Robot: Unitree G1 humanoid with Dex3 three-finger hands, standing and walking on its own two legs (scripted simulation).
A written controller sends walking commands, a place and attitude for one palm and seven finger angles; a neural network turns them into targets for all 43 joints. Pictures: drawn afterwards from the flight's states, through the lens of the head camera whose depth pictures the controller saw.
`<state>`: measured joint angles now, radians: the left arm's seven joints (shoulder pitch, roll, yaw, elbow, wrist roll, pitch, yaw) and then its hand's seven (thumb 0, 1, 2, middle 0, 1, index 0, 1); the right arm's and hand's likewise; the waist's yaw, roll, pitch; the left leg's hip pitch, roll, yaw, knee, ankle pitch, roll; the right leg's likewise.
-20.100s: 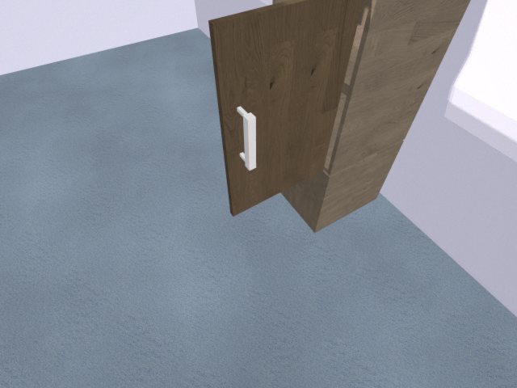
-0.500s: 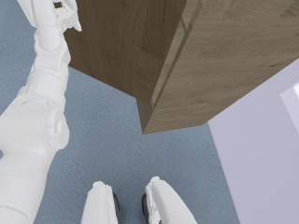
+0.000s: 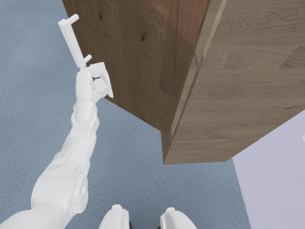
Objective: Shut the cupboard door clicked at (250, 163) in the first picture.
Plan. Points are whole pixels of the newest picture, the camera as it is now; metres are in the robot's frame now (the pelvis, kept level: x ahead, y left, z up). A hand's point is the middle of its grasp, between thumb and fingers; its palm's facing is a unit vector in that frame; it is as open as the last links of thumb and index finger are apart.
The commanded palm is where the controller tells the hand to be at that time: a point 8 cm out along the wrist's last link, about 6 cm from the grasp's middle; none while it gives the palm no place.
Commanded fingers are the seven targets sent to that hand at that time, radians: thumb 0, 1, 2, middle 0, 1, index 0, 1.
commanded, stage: pull the fist back off the door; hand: left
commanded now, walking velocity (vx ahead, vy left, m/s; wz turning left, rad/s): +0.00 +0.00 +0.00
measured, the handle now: (78, 43) +0.64 +0.19 +0.06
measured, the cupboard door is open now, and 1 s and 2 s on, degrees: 54 54 54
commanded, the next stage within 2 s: draw the hand back to the body in 0.12 s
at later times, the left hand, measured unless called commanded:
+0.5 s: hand (93, 98) +0.41 +0.12 +0.09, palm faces +0.04 -1.00 -0.04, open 3.1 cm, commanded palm +0.37 +0.17 +0.11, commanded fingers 0.00 0.90 0.90 -1.30 -1.50 -1.30 -1.50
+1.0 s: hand (16, 140) +0.29 +0.21 +0.17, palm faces +0.14 -0.97 -0.22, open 3.3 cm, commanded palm +0.24 +0.26 +0.19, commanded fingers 0.00 0.90 0.90 -0.78 -0.93 -0.78 -0.93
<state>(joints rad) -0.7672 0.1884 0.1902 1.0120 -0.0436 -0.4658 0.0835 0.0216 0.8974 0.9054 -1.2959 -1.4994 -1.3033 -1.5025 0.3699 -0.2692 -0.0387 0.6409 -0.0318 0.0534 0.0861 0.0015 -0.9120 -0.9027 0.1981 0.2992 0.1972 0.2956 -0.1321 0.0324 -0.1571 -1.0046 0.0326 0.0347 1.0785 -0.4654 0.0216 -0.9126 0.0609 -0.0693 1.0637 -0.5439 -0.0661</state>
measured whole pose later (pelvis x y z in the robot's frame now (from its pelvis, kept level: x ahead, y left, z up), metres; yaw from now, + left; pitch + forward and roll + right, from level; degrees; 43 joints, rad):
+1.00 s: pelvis +0.00 +0.03 +0.08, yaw +1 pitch +0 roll -1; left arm 0.06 0.29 0.04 0.04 -0.09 -0.04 0.05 0.02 0.89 0.90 -1.03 -1.21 -1.04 -1.21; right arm 0.14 -0.23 0.05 0.54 0.06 0.05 -0.09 0.01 -0.91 -0.90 0.20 0.30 0.20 0.30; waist 0.02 0.03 -0.03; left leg -0.28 -0.02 0.06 0.53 -0.26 0.05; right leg -0.19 0.03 -0.03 0.50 -0.32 -0.02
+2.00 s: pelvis +0.01 +0.01 +0.08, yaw +1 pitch -3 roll +0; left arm 0.48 0.37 0.34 -0.39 -0.09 -0.07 0.09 0.02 0.89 0.90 -0.21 -0.30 -0.22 -0.31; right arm 0.19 -0.24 0.02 0.61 0.03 -0.05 -0.07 0.01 -0.91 -0.90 0.20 0.30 0.20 0.30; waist 0.05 0.08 -0.02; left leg -0.17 -0.01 0.04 0.45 -0.23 0.03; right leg -0.06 0.05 -0.04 0.38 -0.28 -0.04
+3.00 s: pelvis -0.10 +0.05 +0.06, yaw +3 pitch +0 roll -3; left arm 0.50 0.42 0.43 -0.53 -0.03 -0.25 0.16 0.02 0.88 0.90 -0.21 -0.30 -0.22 -0.30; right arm 0.22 -0.22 0.00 0.60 0.00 -0.03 -0.06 0.01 -0.91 -0.90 0.20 0.30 0.20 0.30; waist 0.00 -0.01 -0.01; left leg -0.50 -0.02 0.06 0.64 -0.24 0.05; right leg -0.38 0.04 0.00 0.59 -0.22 0.01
